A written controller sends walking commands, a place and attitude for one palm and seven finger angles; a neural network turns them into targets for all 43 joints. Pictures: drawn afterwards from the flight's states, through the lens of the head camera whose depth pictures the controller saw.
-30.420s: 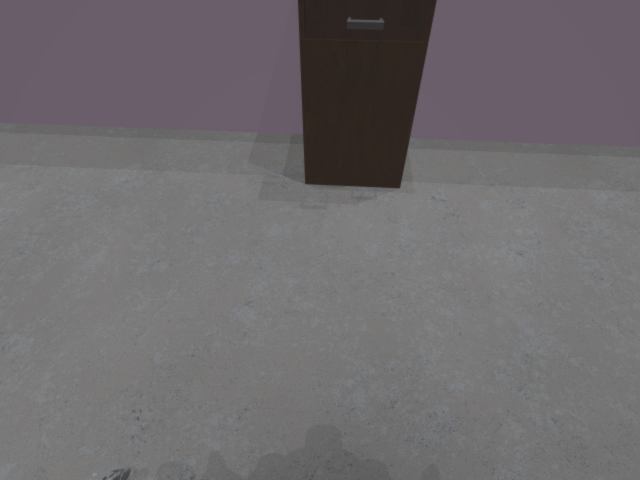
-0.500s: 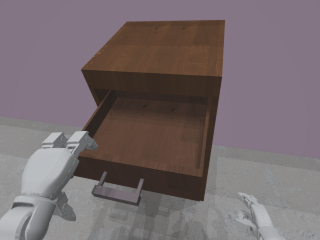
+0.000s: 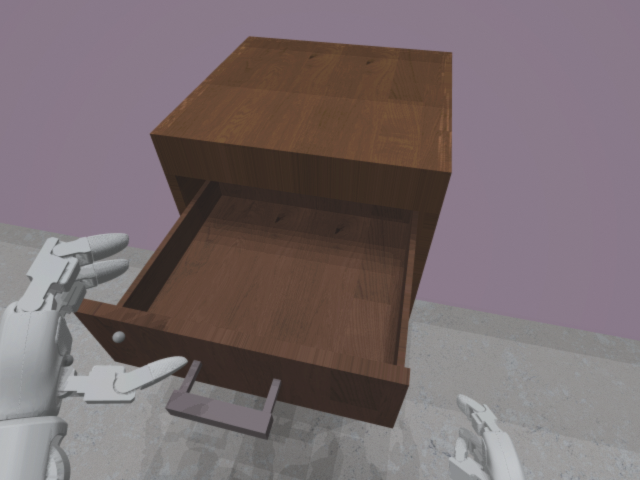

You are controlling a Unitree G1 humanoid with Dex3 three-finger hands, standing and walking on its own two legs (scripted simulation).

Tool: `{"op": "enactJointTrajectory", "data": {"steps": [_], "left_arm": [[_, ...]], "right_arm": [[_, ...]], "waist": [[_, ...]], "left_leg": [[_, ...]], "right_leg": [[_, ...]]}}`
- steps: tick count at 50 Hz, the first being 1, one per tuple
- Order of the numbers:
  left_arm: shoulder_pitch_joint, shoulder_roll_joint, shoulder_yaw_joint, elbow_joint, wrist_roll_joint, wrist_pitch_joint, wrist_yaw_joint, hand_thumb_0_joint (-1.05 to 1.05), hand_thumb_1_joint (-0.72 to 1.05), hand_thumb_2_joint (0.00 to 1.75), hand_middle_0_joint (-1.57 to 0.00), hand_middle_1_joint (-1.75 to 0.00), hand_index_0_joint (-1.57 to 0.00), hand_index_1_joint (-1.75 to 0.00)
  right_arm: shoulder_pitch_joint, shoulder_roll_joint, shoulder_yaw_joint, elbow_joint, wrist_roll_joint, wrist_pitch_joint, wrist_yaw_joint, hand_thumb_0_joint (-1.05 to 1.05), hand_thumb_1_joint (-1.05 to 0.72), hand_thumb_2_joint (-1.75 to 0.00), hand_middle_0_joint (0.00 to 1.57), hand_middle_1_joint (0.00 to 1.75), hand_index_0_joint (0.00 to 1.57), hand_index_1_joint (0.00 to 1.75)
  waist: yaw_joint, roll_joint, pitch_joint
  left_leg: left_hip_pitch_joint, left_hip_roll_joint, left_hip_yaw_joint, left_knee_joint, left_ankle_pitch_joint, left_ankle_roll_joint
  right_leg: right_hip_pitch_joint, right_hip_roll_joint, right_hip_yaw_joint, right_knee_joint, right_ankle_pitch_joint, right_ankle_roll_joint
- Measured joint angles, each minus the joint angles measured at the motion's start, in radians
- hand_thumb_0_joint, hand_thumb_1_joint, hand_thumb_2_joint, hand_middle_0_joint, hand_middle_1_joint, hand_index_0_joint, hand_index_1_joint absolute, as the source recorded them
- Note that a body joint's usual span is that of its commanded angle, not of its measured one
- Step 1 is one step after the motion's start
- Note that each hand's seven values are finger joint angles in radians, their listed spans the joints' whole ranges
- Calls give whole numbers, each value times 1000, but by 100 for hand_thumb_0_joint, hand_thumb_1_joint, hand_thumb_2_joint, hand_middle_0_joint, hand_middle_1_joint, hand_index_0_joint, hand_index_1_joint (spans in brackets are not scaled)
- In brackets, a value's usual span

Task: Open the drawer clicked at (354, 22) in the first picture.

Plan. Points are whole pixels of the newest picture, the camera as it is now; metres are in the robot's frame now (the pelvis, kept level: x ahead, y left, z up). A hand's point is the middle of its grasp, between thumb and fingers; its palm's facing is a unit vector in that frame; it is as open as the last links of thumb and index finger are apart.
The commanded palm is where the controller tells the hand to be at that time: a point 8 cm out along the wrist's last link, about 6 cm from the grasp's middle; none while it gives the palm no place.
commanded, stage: draw the hand back to the body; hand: left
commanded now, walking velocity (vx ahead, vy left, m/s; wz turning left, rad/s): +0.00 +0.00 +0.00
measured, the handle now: (227, 396) +0.22 +0.15 -0.01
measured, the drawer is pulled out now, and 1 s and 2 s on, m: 0.28 0.28 0.28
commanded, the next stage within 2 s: step back with the hand held close in 0.60 s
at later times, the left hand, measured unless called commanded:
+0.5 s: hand (98, 347) +0.18 +0.22 +0.17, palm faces +0.41 -0.81 -0.42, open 7.9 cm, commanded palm +0.13 +0.27 +0.19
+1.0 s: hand (93, 367) +0.17 +0.22 +0.16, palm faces +0.31 -0.80 -0.52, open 7.4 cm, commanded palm +0.10 +0.28 +0.19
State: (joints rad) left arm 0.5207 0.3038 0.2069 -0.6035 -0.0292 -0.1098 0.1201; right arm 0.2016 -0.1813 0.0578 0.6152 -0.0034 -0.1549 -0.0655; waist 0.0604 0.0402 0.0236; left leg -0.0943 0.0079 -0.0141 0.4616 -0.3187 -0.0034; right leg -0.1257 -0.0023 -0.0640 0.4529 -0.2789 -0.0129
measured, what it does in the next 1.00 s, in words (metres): stands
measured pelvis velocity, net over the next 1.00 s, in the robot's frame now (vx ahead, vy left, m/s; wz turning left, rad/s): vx -0.03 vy -0.01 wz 0.02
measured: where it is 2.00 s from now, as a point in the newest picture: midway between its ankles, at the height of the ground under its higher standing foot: outside the picture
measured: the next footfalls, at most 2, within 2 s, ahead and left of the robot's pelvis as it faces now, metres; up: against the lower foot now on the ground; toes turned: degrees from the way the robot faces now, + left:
right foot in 1.92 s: -0.13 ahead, -0.12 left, +0.00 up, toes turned -4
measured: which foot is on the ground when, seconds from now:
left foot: down 0.00-1.00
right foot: down 0.00-1.00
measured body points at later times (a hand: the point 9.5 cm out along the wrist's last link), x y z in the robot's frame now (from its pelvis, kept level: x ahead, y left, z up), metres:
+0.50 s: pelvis +0.00 -0.01 +0.00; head +0.00 -0.04 +0.45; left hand +0.15 +0.26 +0.19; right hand +0.21 -0.22 -0.08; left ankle -0.04 +0.12 -0.74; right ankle -0.02 -0.11 -0.74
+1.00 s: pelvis -0.03 -0.01 +0.00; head +0.01 -0.03 +0.44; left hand +0.14 +0.26 +0.19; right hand +0.15 -0.25 -0.10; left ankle -0.04 +0.12 -0.74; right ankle -0.02 -0.11 -0.74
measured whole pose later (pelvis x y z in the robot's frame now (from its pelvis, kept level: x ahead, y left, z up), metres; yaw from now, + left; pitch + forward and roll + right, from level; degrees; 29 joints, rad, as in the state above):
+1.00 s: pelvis -0.03 -0.01 +0.00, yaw +1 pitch +2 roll +0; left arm 0.64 0.38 0.36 -0.60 -0.05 -0.19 0.12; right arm 0.17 -0.23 -0.02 0.56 0.04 -0.03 -0.08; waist -0.01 0.04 0.03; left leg -0.26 -0.01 -0.03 0.51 -0.28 -0.01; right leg -0.30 -0.02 -0.08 0.52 -0.26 -0.02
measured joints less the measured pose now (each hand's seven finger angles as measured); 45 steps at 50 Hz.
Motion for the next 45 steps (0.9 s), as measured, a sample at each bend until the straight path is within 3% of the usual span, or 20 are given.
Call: {"op": "enactJointTrajectory", "data": {"steps": [17, 24, 36, 41, 45], "left_arm": [[40, 35, 88, 50, -24, 9, 3, 0, 49, 73, -24, -56, -24, -56], [38, 22, 75, 59, -25, 14, 6, 0, 72, 83, -22, -41, -22, -41], [37, 27, 80, 70, -27, 2, 5, 1, 87, 89, -21, -31, -21, -31], [31, 41, 140, 65, -29, -52, -2, 1, 88, 90, -21, -30, -21, -31], [64, 47, 149, 40, -25, -72, 0, 1, 89, 90, -21, -30, -21, -31]], "right_arm": [[-36, -28, -41, -2, 23, 45, -12, 1, -90, -90, 20, 30, 20, 30], [-36, -26, -37, 2, 22, 43, -12, 1, -90, -90, 20, 30, 20, 30], [-31, -23, -34, 12, 26, 40, -16, 1, -90, -90, 20, 30, 20, 30], [-33, -37, -34, -22, 35, 73, -10, 1, -90, -90, 20, 30, 21, 30], [-37, -49, -50, -39, 36, 102, -9, 1, -90, -90, 20, 30, 21, 30]], "waist": [[8, 23, -22], [10, 29, -23], [5, 36, -18], [-30, 34, -14], [-55, 19, -1]], "left_leg": [[-18, 5, -11, -8, 0, -8], [-16, 7, -16, -9, 4, -13], [-18, 15, -18, -6, 12, -22], [-93, 15, -34, 38, 10, -11], [-129, 1, -26, 37, 25, -15]], "right_leg": [[-16, 5, -12, -5, -6, -6], [-15, 6, -17, 0, -7, -11], [-18, 14, -20, 6, -2, -22], [-75, 13, -36, 21, 6, -25], [-124, -2, -28, 46, 10, -17]]}}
